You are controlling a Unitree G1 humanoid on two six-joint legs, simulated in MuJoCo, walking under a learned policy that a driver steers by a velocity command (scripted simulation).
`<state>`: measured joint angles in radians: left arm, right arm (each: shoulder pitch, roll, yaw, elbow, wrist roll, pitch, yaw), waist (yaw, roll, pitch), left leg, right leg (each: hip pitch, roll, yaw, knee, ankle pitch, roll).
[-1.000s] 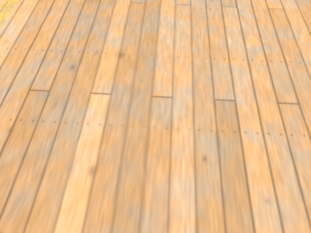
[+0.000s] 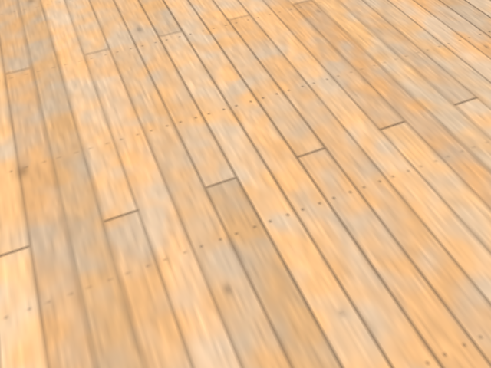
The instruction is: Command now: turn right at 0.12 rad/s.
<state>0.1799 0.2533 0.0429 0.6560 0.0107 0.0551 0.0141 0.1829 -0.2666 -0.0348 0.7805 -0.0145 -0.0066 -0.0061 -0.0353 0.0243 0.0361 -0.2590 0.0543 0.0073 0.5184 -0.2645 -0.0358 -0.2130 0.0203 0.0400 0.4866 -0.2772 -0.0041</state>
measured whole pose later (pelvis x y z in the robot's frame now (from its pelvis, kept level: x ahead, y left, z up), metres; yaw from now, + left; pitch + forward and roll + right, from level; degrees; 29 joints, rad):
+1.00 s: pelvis +0.07 +0.03 +0.00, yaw +0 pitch +0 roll -1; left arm 0.27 0.27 0.05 0.93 -0.04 -0.06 0.01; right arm 0.36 -0.23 -0.04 1.06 0.01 -0.11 0.02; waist -0.03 -0.03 -0.01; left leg -0.15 -0.01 0.04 0.47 -0.33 0.05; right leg -0.37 0.00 0.04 1.02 -0.40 -0.05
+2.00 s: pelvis +0.62 +0.07 -0.01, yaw +19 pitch +1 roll -1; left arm 0.23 0.28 0.05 0.92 -0.02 -0.10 0.00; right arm 0.15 -0.27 -0.08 0.75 0.02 -0.06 0.04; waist 0.01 0.00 0.07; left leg -0.44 -0.06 0.04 0.59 -0.18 0.10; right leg -0.29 -0.04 -0.01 1.21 -0.44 -0.01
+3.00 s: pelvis +1.09 +0.33 +0.00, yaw +39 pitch +2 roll -1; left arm 0.33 0.30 0.04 0.92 -0.04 -0.08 -0.02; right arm 0.13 -0.26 -0.04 0.65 0.00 -0.07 0.02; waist 0.04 -0.02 0.03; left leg -0.39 0.00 0.06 0.54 -0.18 0.05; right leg -0.33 -0.04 0.03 1.12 -0.43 -0.01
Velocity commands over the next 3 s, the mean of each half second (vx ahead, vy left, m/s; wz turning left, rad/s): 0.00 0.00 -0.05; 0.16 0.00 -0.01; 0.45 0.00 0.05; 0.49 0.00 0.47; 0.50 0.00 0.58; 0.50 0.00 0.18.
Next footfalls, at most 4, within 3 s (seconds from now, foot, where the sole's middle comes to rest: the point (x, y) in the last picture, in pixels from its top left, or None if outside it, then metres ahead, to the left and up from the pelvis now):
1.36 right None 0.44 -0.10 -0.77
1.90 left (195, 293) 0.71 0.17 -0.77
2.38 right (219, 199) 1.06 0.10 -0.77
2.90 left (111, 192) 1.11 0.47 -0.77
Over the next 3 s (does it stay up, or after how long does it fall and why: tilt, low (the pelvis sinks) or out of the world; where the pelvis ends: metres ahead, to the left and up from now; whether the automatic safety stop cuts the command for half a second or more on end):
stays up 1.09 0.33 0.00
